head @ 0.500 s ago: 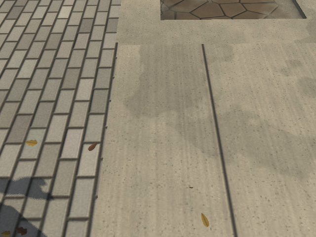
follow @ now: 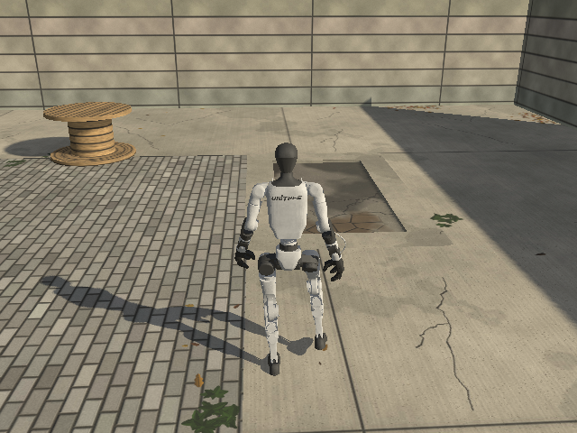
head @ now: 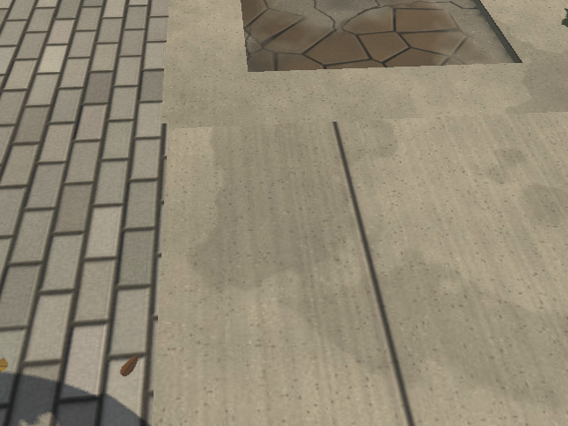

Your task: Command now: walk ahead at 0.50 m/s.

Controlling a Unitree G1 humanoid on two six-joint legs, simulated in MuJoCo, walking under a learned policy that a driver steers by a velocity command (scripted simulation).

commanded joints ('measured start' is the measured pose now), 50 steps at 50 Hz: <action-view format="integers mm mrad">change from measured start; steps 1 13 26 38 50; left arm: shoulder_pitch -47 103 98 164 48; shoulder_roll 29 150 101 160 99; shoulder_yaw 4 47 23 37 25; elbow -58 -34 19 49 -95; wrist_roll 2 -7 24 -3 15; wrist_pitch -10 -34 -50 8 -43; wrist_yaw -6 -42 -11 19 -4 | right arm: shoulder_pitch -24 31 -106 -338 -108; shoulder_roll -154 -168 -90 -79 -153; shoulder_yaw -29 -38 -35 -22 -58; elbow -51 -2 -84 -240 -246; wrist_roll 6 17 28 25 13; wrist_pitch -11 39 32 27 16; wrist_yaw -17 -35 -29 42 -4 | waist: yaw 22 156 46 89 68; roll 102 115 -4 -20 58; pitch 32 -128 24 61 -44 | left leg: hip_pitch -15 121 -586 -545 -42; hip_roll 248 243 199 102 231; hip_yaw -139 -58 -184 9 -399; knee -143 337 732 357 -31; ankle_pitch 200 598 71 59 241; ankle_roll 135 43 -50 20 240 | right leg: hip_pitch -9 516 535 824 68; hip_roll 1 118 -99 -150 14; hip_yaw -6 -77 34 -201 33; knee -171 -433 -822 -645 150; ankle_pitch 165 58 134 598 -201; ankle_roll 13 -113 -199 -114 34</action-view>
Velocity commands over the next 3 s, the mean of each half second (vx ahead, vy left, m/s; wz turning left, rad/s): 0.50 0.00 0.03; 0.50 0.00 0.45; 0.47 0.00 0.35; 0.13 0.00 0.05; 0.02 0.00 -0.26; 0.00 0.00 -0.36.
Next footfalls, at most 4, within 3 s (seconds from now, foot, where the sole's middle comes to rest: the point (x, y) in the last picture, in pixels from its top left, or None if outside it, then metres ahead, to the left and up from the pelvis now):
0.26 right None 0.34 -0.16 -0.79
0.82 left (238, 378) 0.63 0.09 -0.79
1.32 right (272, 259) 0.98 0.00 -0.79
1.76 left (177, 258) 0.99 0.27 -0.79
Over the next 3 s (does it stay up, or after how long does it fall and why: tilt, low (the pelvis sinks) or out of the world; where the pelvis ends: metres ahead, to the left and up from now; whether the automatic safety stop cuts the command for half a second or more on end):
stays up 0.94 0.10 -0.01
